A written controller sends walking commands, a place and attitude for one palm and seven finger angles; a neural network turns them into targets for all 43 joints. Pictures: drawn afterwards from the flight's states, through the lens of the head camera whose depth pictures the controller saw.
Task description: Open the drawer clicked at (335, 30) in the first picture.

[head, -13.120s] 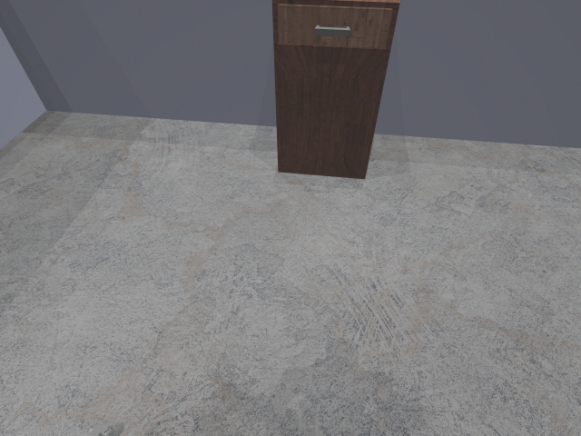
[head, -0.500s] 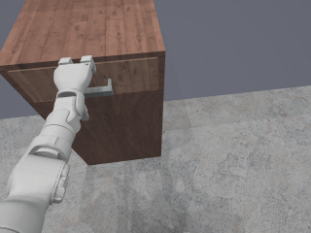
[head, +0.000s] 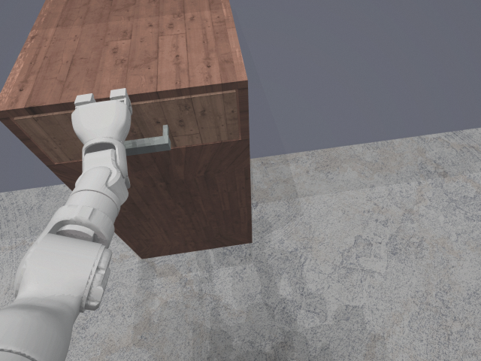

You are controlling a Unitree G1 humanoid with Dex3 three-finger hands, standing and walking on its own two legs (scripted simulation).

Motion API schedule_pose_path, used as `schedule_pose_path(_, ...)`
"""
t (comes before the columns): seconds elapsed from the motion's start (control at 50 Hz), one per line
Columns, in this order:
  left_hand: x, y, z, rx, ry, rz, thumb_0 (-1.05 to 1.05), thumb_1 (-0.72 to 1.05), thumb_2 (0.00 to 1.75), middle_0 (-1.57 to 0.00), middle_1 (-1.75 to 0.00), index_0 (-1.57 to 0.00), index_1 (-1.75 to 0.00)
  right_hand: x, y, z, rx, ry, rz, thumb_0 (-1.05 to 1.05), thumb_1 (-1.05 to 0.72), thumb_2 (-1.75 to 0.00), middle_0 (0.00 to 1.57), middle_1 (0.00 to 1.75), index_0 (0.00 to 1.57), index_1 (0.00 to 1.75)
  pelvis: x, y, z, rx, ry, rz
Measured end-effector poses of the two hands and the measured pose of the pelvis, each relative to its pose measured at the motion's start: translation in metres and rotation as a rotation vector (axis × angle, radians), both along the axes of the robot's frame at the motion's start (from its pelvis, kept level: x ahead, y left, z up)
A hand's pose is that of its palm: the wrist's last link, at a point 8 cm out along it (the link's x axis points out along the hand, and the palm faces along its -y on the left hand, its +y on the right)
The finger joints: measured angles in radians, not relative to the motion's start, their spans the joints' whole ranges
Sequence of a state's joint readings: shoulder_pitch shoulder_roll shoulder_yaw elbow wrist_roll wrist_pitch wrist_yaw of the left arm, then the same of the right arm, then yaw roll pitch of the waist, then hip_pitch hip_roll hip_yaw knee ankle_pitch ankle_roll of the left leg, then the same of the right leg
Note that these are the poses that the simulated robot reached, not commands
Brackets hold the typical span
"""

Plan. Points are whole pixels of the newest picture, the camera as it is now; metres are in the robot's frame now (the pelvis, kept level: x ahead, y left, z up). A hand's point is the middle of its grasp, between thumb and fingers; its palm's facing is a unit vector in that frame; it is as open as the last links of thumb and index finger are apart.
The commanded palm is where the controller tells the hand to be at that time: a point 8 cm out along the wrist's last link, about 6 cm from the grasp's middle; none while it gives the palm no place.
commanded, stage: move the hooked fingers above the handle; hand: left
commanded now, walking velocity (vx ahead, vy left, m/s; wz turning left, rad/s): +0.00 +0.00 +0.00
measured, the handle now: (137, 139) +0.55 +0.19 +0.01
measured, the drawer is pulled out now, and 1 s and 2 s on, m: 0.00 0.00 0.00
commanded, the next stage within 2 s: lift the fingers back up to retry in 1.34 s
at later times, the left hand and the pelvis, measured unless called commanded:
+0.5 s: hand (123, 141) +0.50 +0.19 +0.06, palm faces -0.01 +0.03 -1.00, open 13.8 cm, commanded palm +0.48 +0.20 +0.12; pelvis +0.00 +0.01 +0.00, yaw -1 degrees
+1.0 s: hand (143, 130) +0.51 +0.15 +0.07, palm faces +0.12 +0.02 -0.99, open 13.5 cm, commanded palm +0.48 +0.20 +0.12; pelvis -0.01 +0.02 -0.01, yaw +0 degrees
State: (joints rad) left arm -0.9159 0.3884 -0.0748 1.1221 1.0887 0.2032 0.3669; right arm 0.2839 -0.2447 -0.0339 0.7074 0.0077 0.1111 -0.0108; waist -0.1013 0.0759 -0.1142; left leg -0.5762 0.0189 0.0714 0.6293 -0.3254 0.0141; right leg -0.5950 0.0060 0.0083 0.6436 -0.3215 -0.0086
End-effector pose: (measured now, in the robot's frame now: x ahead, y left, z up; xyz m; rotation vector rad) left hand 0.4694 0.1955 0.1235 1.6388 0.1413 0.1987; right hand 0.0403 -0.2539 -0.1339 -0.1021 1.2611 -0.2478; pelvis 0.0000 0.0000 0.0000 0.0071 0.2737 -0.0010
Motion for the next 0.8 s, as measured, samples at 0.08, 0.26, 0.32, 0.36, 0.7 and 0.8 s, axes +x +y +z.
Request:
schedule_pose_path(0.08,-0.006,0.015,-0.003,-0.045,0.140,0.052,0.00,-0.48,0.30,-0.32,-1.20,-0.31,-1.20,-0.003,-0.002,0.003,-0.009,0.032,0.007,0.01,-0.91,-0.90,0.20,0.30,0.20,0.29,0.002,-0.002,0.003,-0.003,-0.015,0.025)
schedule_pose_path(0.26,-0.007,-0.066,-0.001,-0.170,0.069,-0.413,0.00,-0.49,0.30,-0.32,-1.20,-0.32,-1.20,0.000,-0.023,0.016,-0.121,-0.002,0.025,0.01,-0.91,-0.90,0.20,0.30,0.20,0.29,0.003,0.001,-0.001,-0.011,-0.021,0.038)
schedule_pose_path(0.32,0.002,-0.062,0.005,-0.170,-0.065,-0.363,0.00,-0.49,0.30,-0.32,-1.20,-0.32,-1.20,-0.002,-0.023,0.015,-0.120,-0.018,0.010,0.01,-0.91,-0.90,0.20,0.30,0.20,0.29,0.001,0.002,-0.004,-0.007,-0.003,0.017)
schedule_pose_path(0.36,0.008,-0.050,0.007,-0.116,-0.117,-0.286,0.01,-0.49,0.30,-0.33,-1.20,-0.32,-1.20,-0.005,-0.019,0.011,-0.104,-0.017,0.002,0.01,-0.91,-0.90,0.20,0.30,0.20,0.29,-0.001,0.003,-0.005,-0.005,0.008,0.004)
schedule_pose_path(0.7,-0.005,-0.008,-0.007,-0.107,0.181,-0.250,0.00,-0.48,0.30,-0.33,-1.21,-0.32,-1.20,-0.022,-0.004,0.016,-0.100,0.056,0.014,0.01,-0.90,-0.90,0.20,0.30,0.20,0.30,0.001,0.008,0.001,-0.016,-0.017,0.039)
schedule_pose_path(0.8,-0.002,-0.038,-0.010,-0.176,0.037,-0.381,0.00,-0.49,0.30,-0.33,-1.20,-0.32,-1.20,-0.022,-0.012,0.017,-0.130,0.050,0.021,0.01,-0.91,-0.90,0.20,0.30,0.20,0.29,-0.001,0.013,-0.005,-0.021,0.006,0.036)
